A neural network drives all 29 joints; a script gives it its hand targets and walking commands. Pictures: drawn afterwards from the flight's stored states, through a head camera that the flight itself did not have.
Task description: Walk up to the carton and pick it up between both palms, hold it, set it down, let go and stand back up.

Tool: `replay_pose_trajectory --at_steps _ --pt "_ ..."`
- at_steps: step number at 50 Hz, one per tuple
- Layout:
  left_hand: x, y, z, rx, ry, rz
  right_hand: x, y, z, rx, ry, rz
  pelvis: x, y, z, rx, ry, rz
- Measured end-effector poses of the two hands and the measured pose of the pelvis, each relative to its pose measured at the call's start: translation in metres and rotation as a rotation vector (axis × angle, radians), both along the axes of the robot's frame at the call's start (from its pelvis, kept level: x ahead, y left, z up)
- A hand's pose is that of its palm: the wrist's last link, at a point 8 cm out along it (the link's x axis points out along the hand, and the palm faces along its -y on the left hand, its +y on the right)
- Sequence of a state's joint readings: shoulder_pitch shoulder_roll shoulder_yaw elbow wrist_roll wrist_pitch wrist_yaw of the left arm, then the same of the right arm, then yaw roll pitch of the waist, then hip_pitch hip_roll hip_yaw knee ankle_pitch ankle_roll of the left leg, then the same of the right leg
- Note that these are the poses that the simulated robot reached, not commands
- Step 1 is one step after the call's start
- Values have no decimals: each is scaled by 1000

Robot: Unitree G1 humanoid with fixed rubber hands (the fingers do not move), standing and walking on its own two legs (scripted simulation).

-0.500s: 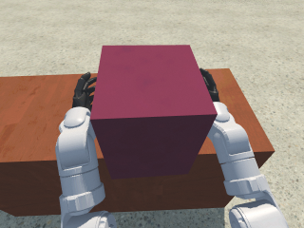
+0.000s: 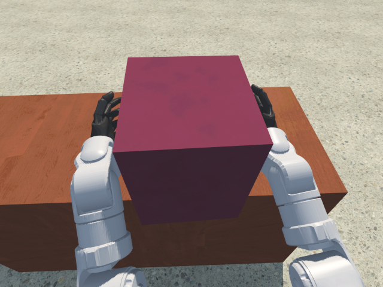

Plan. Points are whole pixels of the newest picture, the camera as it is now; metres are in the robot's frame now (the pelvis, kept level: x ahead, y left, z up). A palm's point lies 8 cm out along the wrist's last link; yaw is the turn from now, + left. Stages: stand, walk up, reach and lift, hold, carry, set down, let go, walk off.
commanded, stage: hold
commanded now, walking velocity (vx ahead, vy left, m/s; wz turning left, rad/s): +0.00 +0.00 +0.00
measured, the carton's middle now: (187, 144) +0.35 +0.01 +0.14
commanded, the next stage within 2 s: none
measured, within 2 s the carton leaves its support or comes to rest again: neither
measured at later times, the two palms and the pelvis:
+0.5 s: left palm (104, 139) +0.34 +0.15 +0.18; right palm (265, 131) +0.35 -0.14 +0.16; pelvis -0.01 +0.00 +0.00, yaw +0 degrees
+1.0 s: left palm (104, 138) +0.34 +0.16 +0.18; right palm (262, 128) +0.36 -0.14 +0.16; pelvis +0.00 +0.00 +0.00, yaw +0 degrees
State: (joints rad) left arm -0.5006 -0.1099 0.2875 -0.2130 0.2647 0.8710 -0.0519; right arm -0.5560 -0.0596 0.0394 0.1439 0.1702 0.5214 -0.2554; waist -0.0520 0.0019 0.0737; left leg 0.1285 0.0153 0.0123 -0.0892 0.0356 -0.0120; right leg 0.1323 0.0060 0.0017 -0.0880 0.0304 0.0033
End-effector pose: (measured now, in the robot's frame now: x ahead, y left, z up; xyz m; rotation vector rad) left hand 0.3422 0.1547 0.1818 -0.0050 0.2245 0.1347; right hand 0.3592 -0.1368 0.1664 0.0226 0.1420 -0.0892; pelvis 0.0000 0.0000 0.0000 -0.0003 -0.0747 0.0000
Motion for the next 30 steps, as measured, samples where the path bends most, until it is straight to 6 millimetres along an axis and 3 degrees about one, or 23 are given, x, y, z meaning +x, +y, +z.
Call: replay_pose_trajectory --at_steps 12,30 --pt "-7 5 1 10 6 0 -6 5 -2 20 6 -1 0 3 0 0 -14 6" --pt "-6 -2 3 2 10 -10 -9 -2 -1 3 10 -13 -8 2 0 0 -15 -5"
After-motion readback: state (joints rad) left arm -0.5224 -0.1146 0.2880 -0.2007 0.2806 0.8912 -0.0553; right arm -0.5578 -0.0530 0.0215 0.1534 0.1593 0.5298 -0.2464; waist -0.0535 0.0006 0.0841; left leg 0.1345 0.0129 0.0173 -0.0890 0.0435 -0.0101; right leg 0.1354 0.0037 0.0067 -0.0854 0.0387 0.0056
